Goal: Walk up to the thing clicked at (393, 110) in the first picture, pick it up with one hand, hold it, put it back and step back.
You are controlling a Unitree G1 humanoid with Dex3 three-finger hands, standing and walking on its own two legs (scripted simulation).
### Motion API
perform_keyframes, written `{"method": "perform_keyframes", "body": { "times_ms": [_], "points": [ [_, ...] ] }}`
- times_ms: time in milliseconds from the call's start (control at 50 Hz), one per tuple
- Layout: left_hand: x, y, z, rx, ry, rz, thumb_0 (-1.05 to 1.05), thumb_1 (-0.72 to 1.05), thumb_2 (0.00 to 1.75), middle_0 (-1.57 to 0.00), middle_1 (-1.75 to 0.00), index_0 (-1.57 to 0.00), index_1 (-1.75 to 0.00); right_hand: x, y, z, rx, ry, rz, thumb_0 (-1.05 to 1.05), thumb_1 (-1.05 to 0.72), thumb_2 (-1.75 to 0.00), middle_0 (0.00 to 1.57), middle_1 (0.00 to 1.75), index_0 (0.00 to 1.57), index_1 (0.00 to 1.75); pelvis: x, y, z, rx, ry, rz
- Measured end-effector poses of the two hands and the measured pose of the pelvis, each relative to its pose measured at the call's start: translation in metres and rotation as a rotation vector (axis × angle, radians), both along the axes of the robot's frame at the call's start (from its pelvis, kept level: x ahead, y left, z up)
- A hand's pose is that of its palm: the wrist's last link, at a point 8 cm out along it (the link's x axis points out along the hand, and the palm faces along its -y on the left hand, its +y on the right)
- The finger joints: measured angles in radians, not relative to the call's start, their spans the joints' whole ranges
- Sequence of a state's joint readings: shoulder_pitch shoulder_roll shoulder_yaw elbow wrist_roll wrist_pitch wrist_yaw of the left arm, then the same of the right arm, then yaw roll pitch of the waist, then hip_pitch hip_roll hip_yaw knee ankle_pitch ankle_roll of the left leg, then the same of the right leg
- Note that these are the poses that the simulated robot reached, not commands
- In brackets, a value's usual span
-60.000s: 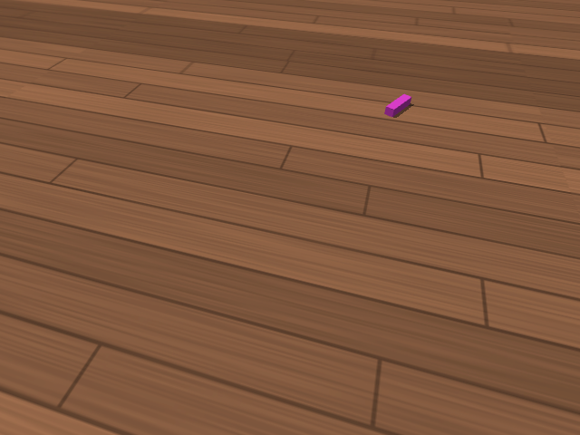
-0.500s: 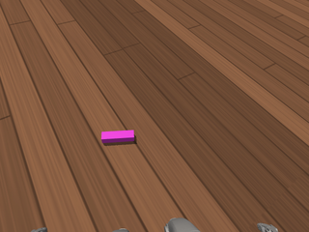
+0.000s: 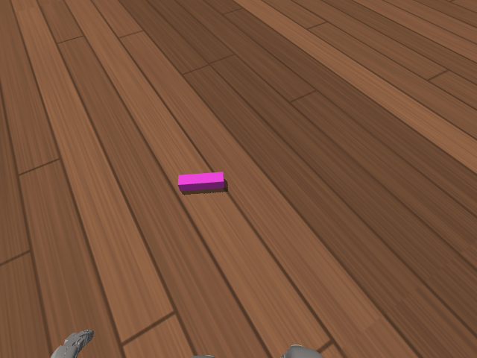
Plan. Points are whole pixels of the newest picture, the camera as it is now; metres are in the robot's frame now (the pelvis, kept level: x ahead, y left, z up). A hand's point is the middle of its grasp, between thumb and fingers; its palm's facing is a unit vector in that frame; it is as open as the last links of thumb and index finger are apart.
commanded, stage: step back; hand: left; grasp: from above
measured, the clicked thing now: (201, 181) +0.96 +0.22 -0.73
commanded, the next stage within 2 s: stand in 1.32 s
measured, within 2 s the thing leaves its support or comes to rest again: neither
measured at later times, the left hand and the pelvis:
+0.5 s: hand out of the picture -0.10 +0.24 -0.14, palm faces -0.03 -0.92 -0.39, open 7.3 cm; pelvis -0.14 -0.02 +0.00, yaw -3 degrees
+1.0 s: hand out of the picture -0.07 +0.27 -0.14, palm faces +0.02 -0.93 -0.37, open 7.3 cm; pelvis -0.13 +0.00 +0.01, yaw +1 degrees
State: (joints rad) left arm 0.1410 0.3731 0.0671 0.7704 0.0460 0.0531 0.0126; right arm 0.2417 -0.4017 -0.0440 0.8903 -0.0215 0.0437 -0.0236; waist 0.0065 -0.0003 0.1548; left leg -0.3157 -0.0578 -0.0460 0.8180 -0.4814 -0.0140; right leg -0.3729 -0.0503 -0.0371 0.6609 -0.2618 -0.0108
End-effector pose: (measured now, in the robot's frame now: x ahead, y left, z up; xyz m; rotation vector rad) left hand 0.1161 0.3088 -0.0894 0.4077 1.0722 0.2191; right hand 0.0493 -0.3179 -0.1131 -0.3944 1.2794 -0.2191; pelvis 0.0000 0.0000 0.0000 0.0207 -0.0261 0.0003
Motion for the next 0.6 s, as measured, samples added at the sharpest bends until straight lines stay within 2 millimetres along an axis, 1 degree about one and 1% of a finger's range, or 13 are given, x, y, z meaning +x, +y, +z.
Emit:
{"method": "perform_keyframes", "body": {
  "times_ms": [60, 120, 200, 280, 340, 380, 440, 480, 540, 600],
  "points": [
    [-0.011, 0.005, -0.011, -0.020, -0.031, 0.001, 0.01, 0.90, 0.90, -0.20, -0.30, -0.21, -0.30, -0.022, 0.008, -0.002, -0.008, 0.010, 0.013, 0.01, -0.90, -0.90, 0.21, 0.30, 0.20, 0.29, -0.024, 0.004, -0.007, 0.018, -0.016, 0.017],
    [-0.031, 0.003, -0.014, -0.043, -0.008, 0.008, 0.01, 0.91, 0.90, -0.20, -0.30, -0.21, -0.30, -0.039, 0.014, 0.006, 0.004, -0.006, 0.019, 0.01, -0.90, -0.90, 0.21, 0.30, 0.21, 0.29, -0.045, 0.005, -0.002, -0.007, -0.026, 0.014],
    [-0.061, -0.002, -0.013, -0.064, 0.006, 0.020, 0.01, 0.91, 0.90, -0.20, -0.30, -0.21, -0.30, -0.052, 0.011, 0.019, -0.012, -0.055, 0.031, 0.01, -0.90, -0.90, 0.21, 0.30, 0.21, 0.30, -0.070, 0.000, 0.005, -0.033, -0.015, 0.002],
    [-0.101, -0.009, -0.016, -0.063, 0.033, 0.010, 0.00, 0.91, 0.90, -0.20, -0.30, -0.21, -0.30, -0.057, -0.002, 0.024, -0.025, -0.131, 0.040, 0.01, -0.90, -0.90, 0.21, 0.30, 0.21, 0.30, -0.097, -0.008, 0.004, -0.037, -0.007, -0.028],
    [-0.134, -0.015, -0.022, -0.045, 0.072, -0.002, 0.00, 0.91, 0.90, -0.20, -0.30, -0.21, -0.30, -0.063, -0.015, 0.020, -0.021, -0.188, 0.037, 0.01, -0.90, -0.90, 0.21, 0.30, 0.21, 0.30, -0.115, -0.017, -0.004, -0.030, -0.005, -0.057],
    [-0.160, -0.021, -0.023, -0.038, 0.102, 0.006, 0.00, 0.91, 0.90, -0.20, -0.30, -0.21, -0.30, -0.072, -0.022, 0.016, -0.015, -0.201, 0.024, 0.01, -0.90, -0.90, 0.21, 0.30, 0.21, 0.30, -0.128, -0.021, -0.005, -0.063, -0.024, -0.054],
    [-0.194, -0.025, -0.017, -0.037, 0.135, 0.027, 0.01, 0.91, 0.90, -0.20, -0.30, -0.21, -0.30, -0.091, -0.025, 0.015, 0.006, -0.182, 0.003, 0.01, -0.90, -0.90, 0.21, 0.30, 0.21, 0.29, -0.137, -0.025, 0.000, -0.033, -0.023, -0.065],
    [-0.211, -0.025, -0.013, -0.033, 0.144, 0.047, 0.01, 0.91, 0.90, -0.21, -0.30, -0.21, -0.30, -0.104, -0.026, 0.013, 0.017, -0.162, -0.002, 0.01, -0.90, -0.90, 0.21, 0.30, 0.20, 0.29, -0.142, -0.024, 0.003, -0.023, -0.023, -0.056],
    [-0.225, -0.020, -0.010, -0.031, 0.137, 0.072, 0.01, 0.90, 0.90, -0.21, -0.30, -0.21, -0.30, -0.124, -0.023, 0.008, 0.026, -0.109, 0.008, 0.01, -0.90, -0.90, 0.21, 0.30, 0.20, 0.29, -0.147, -0.021, 0.004, -0.018, -0.019, -0.030],
    [-0.232, -0.010, -0.012, -0.032, 0.128, 0.091, 0.01, 0.90, 0.90, -0.21, -0.30, -0.21, -0.30, -0.140, -0.015, 0.004, 0.031, -0.057, 0.014, 0.01, -0.90, -0.90, 0.21, 0.30, 0.20, 0.29, -0.151, -0.015, 0.003, -0.010, -0.019, 0.000]
  ]
}}
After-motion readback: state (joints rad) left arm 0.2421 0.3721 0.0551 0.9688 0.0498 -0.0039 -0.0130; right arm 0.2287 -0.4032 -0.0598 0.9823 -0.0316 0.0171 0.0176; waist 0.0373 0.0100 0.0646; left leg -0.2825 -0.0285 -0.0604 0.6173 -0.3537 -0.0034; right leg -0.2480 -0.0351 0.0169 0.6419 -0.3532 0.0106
